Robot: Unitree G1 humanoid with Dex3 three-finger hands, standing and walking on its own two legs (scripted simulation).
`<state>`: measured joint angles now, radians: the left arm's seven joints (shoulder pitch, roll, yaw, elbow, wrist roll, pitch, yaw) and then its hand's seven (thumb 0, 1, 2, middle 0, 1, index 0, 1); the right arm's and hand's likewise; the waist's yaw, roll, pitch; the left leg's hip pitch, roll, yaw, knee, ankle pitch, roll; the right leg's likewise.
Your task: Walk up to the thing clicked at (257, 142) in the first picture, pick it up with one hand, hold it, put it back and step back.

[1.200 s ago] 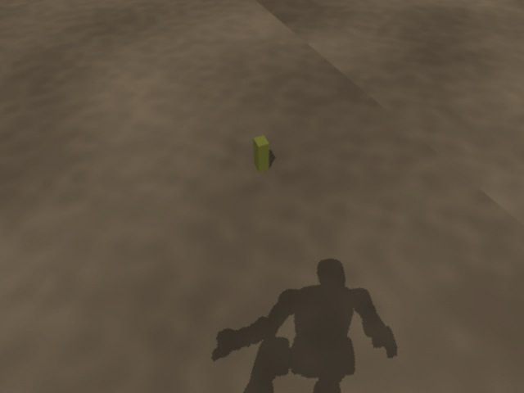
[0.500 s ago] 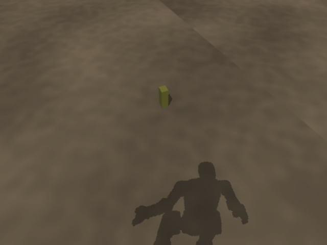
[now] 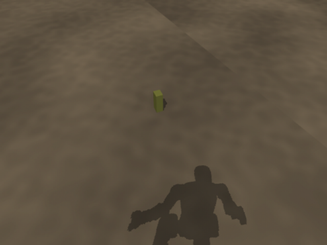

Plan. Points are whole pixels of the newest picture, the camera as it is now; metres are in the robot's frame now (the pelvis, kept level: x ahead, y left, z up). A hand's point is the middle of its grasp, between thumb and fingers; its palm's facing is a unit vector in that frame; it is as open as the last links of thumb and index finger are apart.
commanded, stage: walk up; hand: left
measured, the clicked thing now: (158, 101) +1.34 +0.07 -0.69
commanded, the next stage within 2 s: none
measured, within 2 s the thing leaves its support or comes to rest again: neither
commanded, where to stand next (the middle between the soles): +0.93 -0.14 m, yaw -9 degrees
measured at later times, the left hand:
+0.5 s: hand (103, 235) +0.19 +0.19 -0.14, palm faces -0.08 -0.93 -0.37, open 7.4 cm
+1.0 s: hand (125, 137) +0.52 +0.17 -0.14, palm faces -0.25 -0.89 -0.38, open 7.4 cm
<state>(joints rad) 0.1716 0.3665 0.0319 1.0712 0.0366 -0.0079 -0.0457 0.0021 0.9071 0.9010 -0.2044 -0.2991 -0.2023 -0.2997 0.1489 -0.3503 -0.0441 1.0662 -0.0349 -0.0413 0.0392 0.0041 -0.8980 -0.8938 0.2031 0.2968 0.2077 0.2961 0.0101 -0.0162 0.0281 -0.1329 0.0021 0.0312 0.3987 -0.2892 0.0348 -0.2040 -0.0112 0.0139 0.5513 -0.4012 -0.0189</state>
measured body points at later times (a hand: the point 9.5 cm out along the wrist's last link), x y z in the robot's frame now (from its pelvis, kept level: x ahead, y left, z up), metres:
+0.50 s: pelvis +0.15 -0.08 -0.01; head +0.15 -0.10 +0.44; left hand +0.19 +0.23 -0.11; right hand +0.21 -0.41 -0.12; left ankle +0.24 +0.05 -0.70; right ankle +0.13 -0.19 -0.75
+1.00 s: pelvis +0.38 -0.08 -0.01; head +0.40 -0.10 +0.44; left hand +0.54 +0.22 -0.11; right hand +0.36 -0.41 -0.12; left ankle +0.34 +0.05 -0.75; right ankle +0.49 -0.23 -0.72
